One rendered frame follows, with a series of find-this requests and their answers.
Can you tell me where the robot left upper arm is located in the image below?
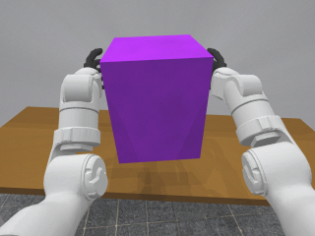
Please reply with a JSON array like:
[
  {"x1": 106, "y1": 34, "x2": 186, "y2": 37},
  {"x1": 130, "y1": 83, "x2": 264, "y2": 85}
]
[{"x1": 0, "y1": 153, "x2": 108, "y2": 236}]

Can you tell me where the right robot hand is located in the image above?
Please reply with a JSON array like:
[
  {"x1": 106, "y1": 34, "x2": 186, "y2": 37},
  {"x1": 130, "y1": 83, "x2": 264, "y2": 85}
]
[{"x1": 207, "y1": 48, "x2": 226, "y2": 90}]

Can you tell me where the left robot hand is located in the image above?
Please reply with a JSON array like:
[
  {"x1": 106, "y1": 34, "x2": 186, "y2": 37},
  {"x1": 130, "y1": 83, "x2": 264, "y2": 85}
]
[{"x1": 84, "y1": 48, "x2": 104, "y2": 89}]

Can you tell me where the carton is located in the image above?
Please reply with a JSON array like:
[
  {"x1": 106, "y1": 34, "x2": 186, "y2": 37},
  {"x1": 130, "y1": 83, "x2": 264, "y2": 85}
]
[{"x1": 99, "y1": 34, "x2": 214, "y2": 164}]

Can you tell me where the table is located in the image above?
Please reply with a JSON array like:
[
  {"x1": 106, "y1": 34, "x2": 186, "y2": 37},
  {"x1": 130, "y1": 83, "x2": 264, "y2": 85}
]
[{"x1": 0, "y1": 106, "x2": 315, "y2": 227}]

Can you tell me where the robot right upper arm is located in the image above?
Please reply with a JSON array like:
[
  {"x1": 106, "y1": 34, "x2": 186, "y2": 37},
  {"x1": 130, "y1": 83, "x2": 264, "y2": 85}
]
[{"x1": 241, "y1": 141, "x2": 315, "y2": 236}]

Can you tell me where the left robot forearm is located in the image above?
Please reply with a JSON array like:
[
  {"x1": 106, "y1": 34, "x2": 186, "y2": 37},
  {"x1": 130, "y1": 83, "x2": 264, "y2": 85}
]
[{"x1": 43, "y1": 67, "x2": 102, "y2": 193}]

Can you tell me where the right robot forearm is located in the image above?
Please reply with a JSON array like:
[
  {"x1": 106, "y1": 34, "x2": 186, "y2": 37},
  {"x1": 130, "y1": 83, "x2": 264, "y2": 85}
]
[{"x1": 211, "y1": 67, "x2": 312, "y2": 184}]

